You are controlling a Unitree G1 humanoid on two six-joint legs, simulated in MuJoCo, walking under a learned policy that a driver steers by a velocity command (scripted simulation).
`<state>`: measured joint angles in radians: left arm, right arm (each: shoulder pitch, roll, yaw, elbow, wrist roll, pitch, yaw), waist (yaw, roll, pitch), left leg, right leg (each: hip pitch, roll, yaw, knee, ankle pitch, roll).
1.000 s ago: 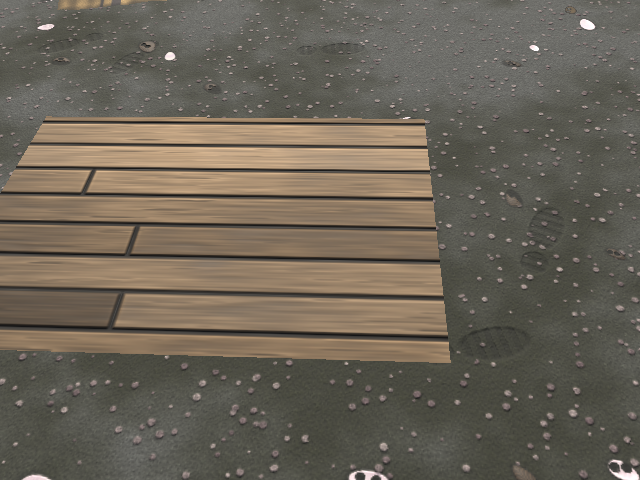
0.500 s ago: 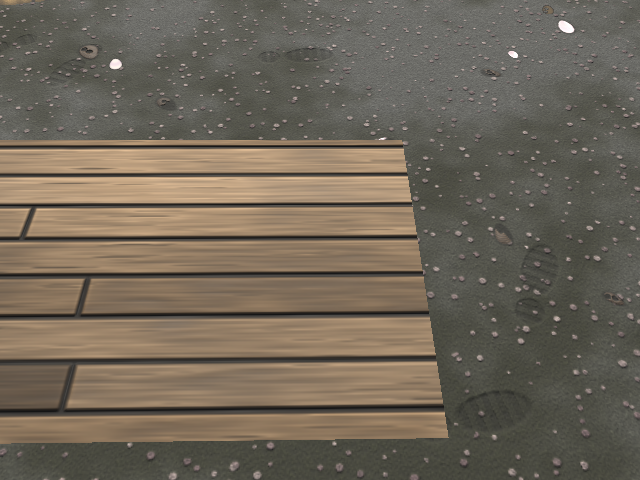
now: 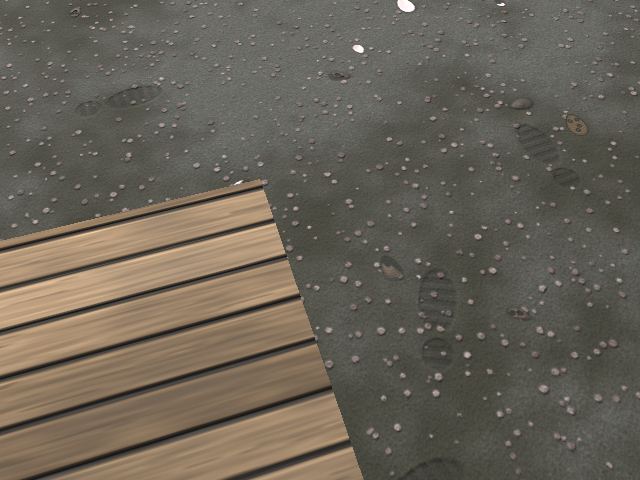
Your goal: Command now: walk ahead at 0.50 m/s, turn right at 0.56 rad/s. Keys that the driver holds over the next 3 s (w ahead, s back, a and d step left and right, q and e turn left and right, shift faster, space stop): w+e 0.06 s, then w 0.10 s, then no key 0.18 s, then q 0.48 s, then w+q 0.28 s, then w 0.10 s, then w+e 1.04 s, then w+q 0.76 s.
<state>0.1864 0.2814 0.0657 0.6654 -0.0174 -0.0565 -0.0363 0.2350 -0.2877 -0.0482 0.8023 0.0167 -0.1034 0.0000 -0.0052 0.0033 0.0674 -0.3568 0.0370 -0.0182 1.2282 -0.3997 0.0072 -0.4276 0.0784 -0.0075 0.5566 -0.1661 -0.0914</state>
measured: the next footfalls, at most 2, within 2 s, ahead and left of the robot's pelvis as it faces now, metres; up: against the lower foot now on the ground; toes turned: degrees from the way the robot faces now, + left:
left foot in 0.34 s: +0.41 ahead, +0.11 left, +0.00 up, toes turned -8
right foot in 0.76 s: +0.36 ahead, -0.11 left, +0.00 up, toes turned +7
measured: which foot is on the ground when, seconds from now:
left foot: up 0.00-0.32, down 0.34-0.78, up 0.80-1.00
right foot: down 0.00-0.38, up 0.40-0.74, down 0.76-1.00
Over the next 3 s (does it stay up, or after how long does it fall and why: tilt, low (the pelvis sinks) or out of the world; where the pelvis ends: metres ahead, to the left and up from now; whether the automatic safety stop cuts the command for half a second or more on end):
stays up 1.24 0.12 0.01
